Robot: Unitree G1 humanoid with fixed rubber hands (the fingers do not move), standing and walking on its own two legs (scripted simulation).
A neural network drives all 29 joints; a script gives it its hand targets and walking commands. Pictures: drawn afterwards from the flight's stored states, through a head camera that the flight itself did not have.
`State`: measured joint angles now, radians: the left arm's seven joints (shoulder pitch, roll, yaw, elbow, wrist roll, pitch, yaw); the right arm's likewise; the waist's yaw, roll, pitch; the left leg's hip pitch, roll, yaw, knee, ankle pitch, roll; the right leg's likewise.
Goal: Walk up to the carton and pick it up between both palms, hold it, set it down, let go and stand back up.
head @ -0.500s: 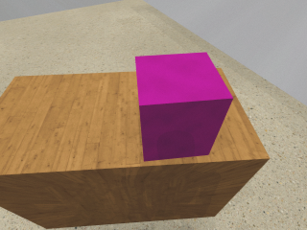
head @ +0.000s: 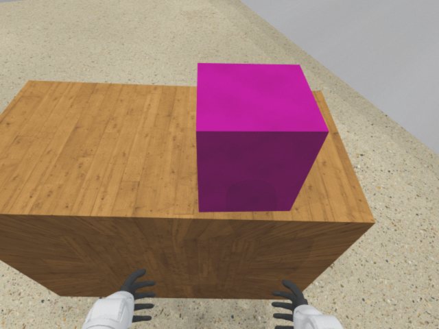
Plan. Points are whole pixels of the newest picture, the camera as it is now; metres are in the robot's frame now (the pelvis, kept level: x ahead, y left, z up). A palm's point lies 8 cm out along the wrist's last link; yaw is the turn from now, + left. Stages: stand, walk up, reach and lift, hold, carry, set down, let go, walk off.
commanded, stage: reach and lift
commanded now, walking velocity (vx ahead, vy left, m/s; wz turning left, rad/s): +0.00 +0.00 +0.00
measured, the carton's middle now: (246, 141) +0.48 -0.05 +0.06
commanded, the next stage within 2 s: none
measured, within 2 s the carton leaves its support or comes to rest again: neither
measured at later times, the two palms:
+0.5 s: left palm out of the picture +0.14 +0.20 -0.07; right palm out of the picture +0.13 -0.19 -0.08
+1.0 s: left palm (116, 318) +0.16 +0.18 -0.03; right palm (354, 325) +0.15 -0.21 -0.03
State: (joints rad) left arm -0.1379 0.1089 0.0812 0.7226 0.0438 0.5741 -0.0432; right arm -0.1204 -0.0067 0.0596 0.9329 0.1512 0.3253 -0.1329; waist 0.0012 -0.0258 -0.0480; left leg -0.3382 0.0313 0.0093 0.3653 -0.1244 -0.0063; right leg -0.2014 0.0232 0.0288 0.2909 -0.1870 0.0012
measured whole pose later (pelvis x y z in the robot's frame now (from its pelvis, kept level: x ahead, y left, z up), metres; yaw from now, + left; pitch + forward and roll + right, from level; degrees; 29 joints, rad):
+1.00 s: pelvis +0.00 +0.00 +0.00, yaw -3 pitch +3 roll +1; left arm 0.38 0.13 -0.08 -0.09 -0.10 0.48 0.13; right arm 0.43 -0.19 0.02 0.03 0.19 0.28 -0.02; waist 0.05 -0.04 0.00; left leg -0.21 0.01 0.08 0.22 -0.07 0.00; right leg -0.15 0.00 0.08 0.28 -0.18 0.01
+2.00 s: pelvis +0.02 -0.02 +0.00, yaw -3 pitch +0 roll +1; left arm 0.11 0.13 0.01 -0.13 -0.16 0.39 0.12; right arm 0.09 -0.31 0.05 0.03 0.32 0.18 -0.07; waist 0.02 -0.02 0.00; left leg -0.10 0.03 0.06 0.20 -0.09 -0.03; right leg -0.07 0.02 0.08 0.29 -0.22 -0.02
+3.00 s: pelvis +0.00 -0.02 +0.00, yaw +0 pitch +5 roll +0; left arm -0.75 0.26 0.13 0.29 -0.23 0.79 0.18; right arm -0.86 -0.40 0.00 0.64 0.37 0.50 -0.07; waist -0.03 -0.01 -0.05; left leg -0.26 0.03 0.00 0.21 -0.05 -0.03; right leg -0.19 0.02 0.03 0.27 -0.17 -0.01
